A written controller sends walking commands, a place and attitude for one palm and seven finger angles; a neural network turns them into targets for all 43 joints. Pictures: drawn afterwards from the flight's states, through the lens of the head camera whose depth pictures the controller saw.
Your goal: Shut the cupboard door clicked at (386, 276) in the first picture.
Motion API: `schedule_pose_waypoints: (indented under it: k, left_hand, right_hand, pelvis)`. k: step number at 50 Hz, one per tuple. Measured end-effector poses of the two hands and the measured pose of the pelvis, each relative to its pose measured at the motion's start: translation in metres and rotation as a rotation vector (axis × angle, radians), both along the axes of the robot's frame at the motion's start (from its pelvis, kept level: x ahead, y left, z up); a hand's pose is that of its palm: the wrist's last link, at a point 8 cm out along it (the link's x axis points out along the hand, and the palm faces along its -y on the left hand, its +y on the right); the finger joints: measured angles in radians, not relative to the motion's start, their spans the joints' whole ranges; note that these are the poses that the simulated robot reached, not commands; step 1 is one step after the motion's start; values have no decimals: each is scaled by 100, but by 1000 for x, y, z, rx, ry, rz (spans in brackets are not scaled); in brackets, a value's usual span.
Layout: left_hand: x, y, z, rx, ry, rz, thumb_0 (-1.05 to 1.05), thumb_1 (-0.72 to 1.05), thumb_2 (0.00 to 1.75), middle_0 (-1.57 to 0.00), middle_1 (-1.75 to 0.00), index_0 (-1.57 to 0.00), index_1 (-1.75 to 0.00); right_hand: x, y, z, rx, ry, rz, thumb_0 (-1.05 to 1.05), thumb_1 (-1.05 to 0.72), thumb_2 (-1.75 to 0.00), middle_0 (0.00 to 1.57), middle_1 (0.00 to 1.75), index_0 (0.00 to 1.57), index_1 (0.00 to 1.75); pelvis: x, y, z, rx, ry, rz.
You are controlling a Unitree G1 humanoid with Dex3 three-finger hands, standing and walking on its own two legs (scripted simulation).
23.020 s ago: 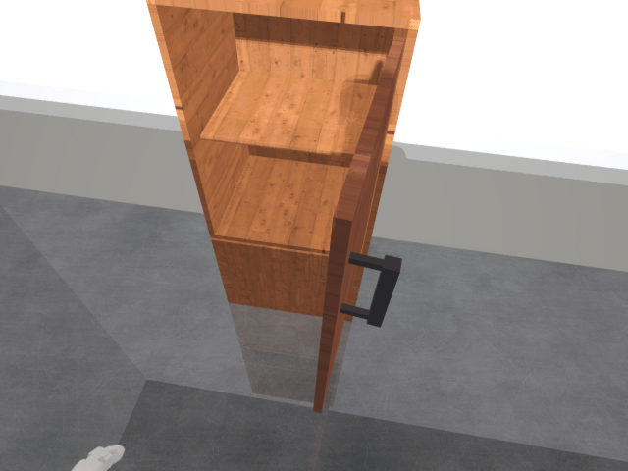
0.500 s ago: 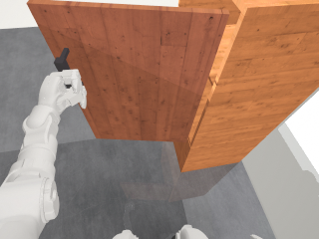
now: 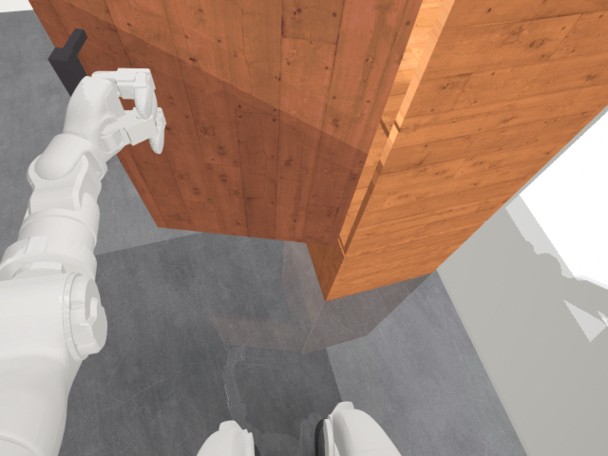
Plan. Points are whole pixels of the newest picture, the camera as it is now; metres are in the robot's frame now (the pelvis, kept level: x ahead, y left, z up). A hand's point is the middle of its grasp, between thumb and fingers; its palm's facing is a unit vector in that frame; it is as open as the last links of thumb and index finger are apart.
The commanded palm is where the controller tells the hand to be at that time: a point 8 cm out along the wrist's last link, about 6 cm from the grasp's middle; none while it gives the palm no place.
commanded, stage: push the door shut along its arc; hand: left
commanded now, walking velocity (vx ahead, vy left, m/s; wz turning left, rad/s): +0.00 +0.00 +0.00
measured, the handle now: (93, 91) +0.57 +0.22 +0.10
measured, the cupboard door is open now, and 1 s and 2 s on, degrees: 69 56 56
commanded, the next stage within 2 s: pull the fist back off the door in 0.62 s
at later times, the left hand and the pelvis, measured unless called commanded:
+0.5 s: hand (177, 94) +0.55 +0.11 +0.11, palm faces -0.35 -0.94 -0.01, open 2.9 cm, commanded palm +0.57 +0.14 +0.10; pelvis +0.00 -0.01 -0.01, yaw +0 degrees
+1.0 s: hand (212, 84) +0.59 +0.07 +0.09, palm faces +0.10 -0.99 -0.06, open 3.0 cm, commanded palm +0.55 +0.12 +0.10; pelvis +0.01 -0.02 -0.02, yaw -1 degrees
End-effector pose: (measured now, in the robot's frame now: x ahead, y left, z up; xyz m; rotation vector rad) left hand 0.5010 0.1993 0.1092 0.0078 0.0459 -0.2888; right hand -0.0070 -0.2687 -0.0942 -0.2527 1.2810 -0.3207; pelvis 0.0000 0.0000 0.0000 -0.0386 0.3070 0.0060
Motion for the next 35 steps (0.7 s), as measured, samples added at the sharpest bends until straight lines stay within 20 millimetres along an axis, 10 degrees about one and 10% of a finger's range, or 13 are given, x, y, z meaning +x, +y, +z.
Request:
schedule_pose_waypoints:
  k: [35]
  left_hand:
    - [63, -42, 4, 12, 20, -82, -2, 99, 101, -130, -150, -130, -150]
  right_hand:
    - [-19, -26, -14, -55, 111, -16, 1, -90, -89, 20, 30, 21, 30]
  pelvis:
    - [-2, -17, -22, -16, 110, 9]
